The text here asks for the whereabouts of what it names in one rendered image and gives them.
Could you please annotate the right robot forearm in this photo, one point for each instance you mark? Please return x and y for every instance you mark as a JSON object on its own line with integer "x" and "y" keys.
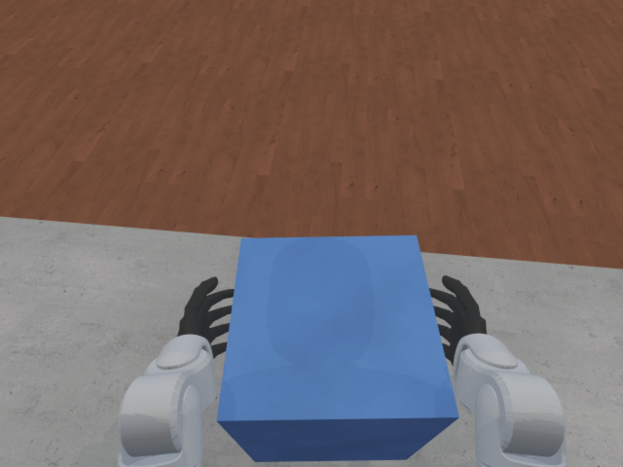
{"x": 519, "y": 418}

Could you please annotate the carton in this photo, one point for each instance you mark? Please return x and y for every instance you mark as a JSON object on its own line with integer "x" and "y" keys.
{"x": 334, "y": 351}

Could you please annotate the right robot hand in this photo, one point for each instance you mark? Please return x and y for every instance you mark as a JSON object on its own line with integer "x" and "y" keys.
{"x": 465, "y": 318}

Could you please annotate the left robot hand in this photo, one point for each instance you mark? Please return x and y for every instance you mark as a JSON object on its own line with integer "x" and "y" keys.
{"x": 197, "y": 317}

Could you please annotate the left robot forearm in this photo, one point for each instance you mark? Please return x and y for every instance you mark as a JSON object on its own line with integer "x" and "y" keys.
{"x": 160, "y": 417}

